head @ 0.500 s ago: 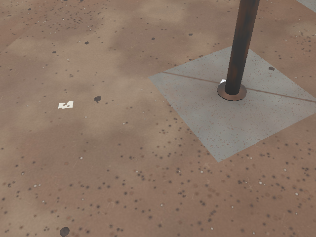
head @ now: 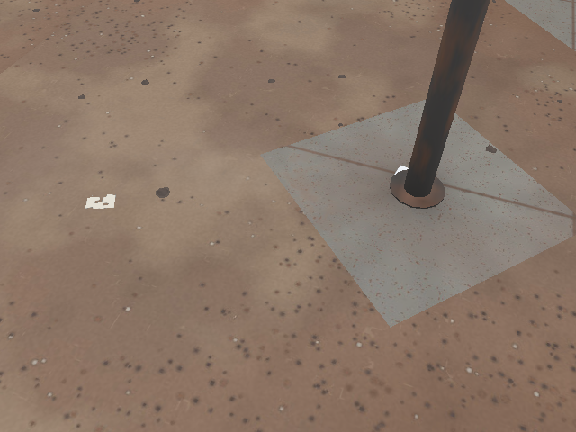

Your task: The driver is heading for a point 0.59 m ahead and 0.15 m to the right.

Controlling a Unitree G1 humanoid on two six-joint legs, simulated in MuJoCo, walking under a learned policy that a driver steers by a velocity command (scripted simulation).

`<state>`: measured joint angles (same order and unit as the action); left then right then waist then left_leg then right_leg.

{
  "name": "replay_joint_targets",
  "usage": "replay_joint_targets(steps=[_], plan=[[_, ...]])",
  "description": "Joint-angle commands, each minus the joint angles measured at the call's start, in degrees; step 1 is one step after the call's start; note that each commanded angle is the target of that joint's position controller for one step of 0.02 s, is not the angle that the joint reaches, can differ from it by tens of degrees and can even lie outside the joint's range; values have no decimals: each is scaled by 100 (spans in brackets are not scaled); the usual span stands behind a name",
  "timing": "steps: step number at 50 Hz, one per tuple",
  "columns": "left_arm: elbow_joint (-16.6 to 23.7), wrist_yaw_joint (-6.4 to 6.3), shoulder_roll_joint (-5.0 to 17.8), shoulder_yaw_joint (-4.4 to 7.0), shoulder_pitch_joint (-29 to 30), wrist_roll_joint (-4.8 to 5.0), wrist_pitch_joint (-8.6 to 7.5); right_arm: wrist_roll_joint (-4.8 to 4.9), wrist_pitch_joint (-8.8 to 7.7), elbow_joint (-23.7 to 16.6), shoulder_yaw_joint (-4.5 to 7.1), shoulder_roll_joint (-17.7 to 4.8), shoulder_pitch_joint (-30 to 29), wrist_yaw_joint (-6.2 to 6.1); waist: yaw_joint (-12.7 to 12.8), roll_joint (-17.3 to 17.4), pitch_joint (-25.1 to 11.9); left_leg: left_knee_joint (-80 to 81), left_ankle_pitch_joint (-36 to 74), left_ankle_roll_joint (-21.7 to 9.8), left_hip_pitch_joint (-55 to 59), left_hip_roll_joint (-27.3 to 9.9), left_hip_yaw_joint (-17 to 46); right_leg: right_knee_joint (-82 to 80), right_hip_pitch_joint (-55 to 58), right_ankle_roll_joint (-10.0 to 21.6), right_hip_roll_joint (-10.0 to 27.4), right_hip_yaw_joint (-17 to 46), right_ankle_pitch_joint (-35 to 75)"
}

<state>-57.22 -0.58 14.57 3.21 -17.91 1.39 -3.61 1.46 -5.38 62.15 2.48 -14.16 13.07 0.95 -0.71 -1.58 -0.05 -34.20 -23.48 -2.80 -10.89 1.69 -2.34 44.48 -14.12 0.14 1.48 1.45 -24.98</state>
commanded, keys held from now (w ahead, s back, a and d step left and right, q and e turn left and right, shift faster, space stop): w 0.72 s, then w+e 0.06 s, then no key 0.22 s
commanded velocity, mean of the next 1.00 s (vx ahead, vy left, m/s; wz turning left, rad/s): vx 0.43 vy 0.00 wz -0.02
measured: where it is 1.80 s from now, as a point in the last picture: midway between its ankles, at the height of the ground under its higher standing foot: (287, 405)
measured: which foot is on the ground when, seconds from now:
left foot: down 0.00-0.38, up 0.40-0.88, down 0.90-1.00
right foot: up 0.00-0.34, down 0.36-0.92, up 0.94-1.00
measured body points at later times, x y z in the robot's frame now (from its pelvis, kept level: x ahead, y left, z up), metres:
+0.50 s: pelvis +0.24 -0.04 +0.01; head +0.26 -0.05 +0.45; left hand +0.38 +0.21 -0.11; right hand +0.25 -0.31 -0.14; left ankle +0.10 +0.09 -0.62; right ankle +0.32 -0.13 -0.73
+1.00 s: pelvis +0.49 +0.03 +0.00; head +0.53 +0.04 +0.45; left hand +0.50 +0.30 -0.15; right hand +0.65 -0.23 -0.10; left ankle +0.59 +0.12 -0.73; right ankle +0.36 -0.12 -0.65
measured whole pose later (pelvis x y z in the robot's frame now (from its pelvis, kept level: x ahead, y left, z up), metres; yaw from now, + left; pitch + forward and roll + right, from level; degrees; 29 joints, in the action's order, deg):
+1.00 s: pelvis +0.49 +0.03 +0.00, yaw -1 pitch +2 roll -1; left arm -56.6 -1.1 15.7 2.7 -18.0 0.8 -3.2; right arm -0.6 -5.6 52.3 2.5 -13.9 2.7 1.5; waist 2.0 -1.0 2.6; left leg -29.0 -5.6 -1.7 -25.5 -0.8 -1.5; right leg 59.4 -16.9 -0.9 -1.5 3.7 -32.3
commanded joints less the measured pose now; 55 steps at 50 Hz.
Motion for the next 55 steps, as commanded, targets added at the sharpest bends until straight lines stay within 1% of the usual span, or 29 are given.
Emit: replay_joint_targets(steps=[1,3,5,10,13,15,17,18,19,20,21,22,23,24,27,30,33,39,42,44,45,46,47,48,49,50,51,53,55], plan=[[843,61,521,81,1149,102,-317,-110,-97,263,135,-850,1456,40,-567,907,239,1681,2683,-1399,2609,-2237,3369,2653,-3711,145,-111,342,-648],[840,121,444,71,1197,136,-305,-74,-112,130,37,-646,1120,53,-333,435,497,1778,2999,-1126,2430,-1991,2392,2673,-4164,278,294,202,207],[913,161,394,95,1311,31,-269,-93,-28,86,-65,-434,1055,17,-236,540,499,2077,3298,-839,1931,-1619,1671,2053,-3652,210,492,-49,867],[1370,218,-12,-100,2369,1,-193,-159,49,-70,-49,-791,1067,-203,-377,647,787,2847,3130,-732,520,-1114,723,-516,-2025,-37,86,-641,2334],[1531,261,221,-68,2602,60,-162,-43,25,45,22,-883,1356,-223,-314,767,861,2912,3188,-704,965,-1395,691,-1220,-1785,142,28,-488,2634],[1538,288,434,14,2438,56,-174,-40,46,32,68,-909,1295,-221,-77,761,655,2497,4281,-583,1443,-1552,600,-1428,-1491,347,-59,-424,2553],[1296,264,731,183,1521,39,-155,-97,141,-33,130,-1000,1153,-218,466,900,-62,1312,6076,-428,1686,-1528,431,-1304,-352,588,-324,-556,2211],[1002,224,915,304,610,53,-119,-137,196,-90,111,-932,1090,-211,896,851,-565,197,6208,-293,1280,-1304,298,-1356,831,746,-371,-587,2183],[779,164,1240,395,-374,-10,-82,-235,210,-226,27,-716,1143,-194,1159,245,-1265,-1572,4434,-184,-96,-995,196,-1209,2585,1071,639,603,1837],[647,221,1465,391,-632,-105,-94,-169,100,-243,-199,195,1924,-119,617,-1397,-2190,-3660,-312,107,-1963,192,398,-2223,3976,2045,2053,3660,125],[661,242,940,246,-396,-67,-126,-28,-69,-260,-67,-403,1420,-53,790,-896,-1717,-4422,-824,-33,-2545,9,1089,-2936,3481,1857,1932,4238,-511],[745,237,784,179,211,-55,-179,136,-169,-510,39,-726,836,-31,611,-709,-707,-4527,-351,-136,-2947,-279,914,-3091,2556,1611,1796,3355,-233],[831,259,667,133,686,-83,-235,131,-211,-579,45,-740,560,-73,412,-125,-306,-4249,209,-168,-2691,-591,816,-3259,1640,1487,1595,2616,491],[847,294,558,103,949,-146,-284,57,-188,-583,89,-684,487,-121,209,41,-84,-3921,542,-149,-2409,-791,748,-3374,950,1391,1391,2047,1143],[731,317,403,39,1007,-160,-328,-16,38,-548,104,-377,774,-169,-148,-182,-12,-3294,715,-68,-1801,-1043,731,-3766,98,1374,1089,1256,1477],[587,188,693,94,667,-169,-325,-92,129,-827,147,-466,117,-210,-80,-145,315,-2457,1296,146,-2400,-1149,644,-4069,-62,1454,1090,1013,1353],[496,68,811,124,322,-146,-281,-145,92,-1029,164,-463,-487,-174,85,-80,368,-1404,2260,286,-2760,-1094,591,-4087,237,1347,1034,753,1613],[233,-2,873,148,-382,-26,-174,-67,0,-1378,79,-354,-1623,-43,460,-60,502,121,2821,386,-2387,-724,368,-3778,684,1172,1007,482,1843],[162,-43,934,188,-390,-54,-47,-104,-81,-1442,102,-496,-1585,36,335,-211,383,602,2494,252,-2040,-547,376,-3087,1192,970,1121,459,2968],[198,-65,936,193,-194,-54,29,-155,-128,-1241,215,-748,-860,35,-73,-344,-110,873,2543,49,-1039,-323,215,-2184,1359,707,952,357,4215],[229,-66,783,136,-259,-84,38,-210,-158,-1031,326,-1046,-169,8,-329,-200,-604,966,3466,-141,13,-462,266,-1252,1117,479,586,154,4241],[372,-66,442,4,-540,-254,21,-339,-152,-898,407,-1511,585,-20,-359,713,-1582,410,5526,-584,1861,-1644,1416,460,-82,178,83,-121,2124],[159,-33,-127,-156,-1447,-165,-35,-260,-55,-770,408,-1603,747,16,-83,2059,-2358,643,5932,-1584,3185,-2731,3099,2142,-1571,-119,-651,54,-1415],[60,-36,524,-4,-1245,-44,-57,-149,-3,-832,308,-1156,705,55,-280,1270,-2291,977,4988,-1482,2691,-2453,3104,2720,-1770,-116,-448,712,-1430],[234,-65,779,66,-595,28,-38,-180,0,-975,217,-946,102,41,-252,984,-1467,1119,4585,-1248,1975,-2226,2383,2794,-2149,-95,-221,537,-1098],[289,-123,723,68,-281,-9,28,-230,5,-1076,132,-755,-424,29,-72,572,-1056,1287,4419,-1089,1231,-1959,1910,2532,-2049,-142,78,354,-692],[323,-179,657,90,-145,-89,117,-252,5,-1111,64,-561,-761,17,86,508,-759,1477,4272,-1039,501,-1811,1599,2136,-1727,-190,300,330,-353],[314,-226,397,58,-286,-128,276,-360,8,-1022,10,-433,-1004,17,335,770,-617,1781,4117,-992,-440,-1519,1139,1436,-790,-247,403,237,28],[332,-264,259,14,-283,-124,335,-378,20,-963,24,-539,-1103,-18,404,853,-611,1854,4166,-1057,-697,-1372,829,535,-380,-288,352,104,135]])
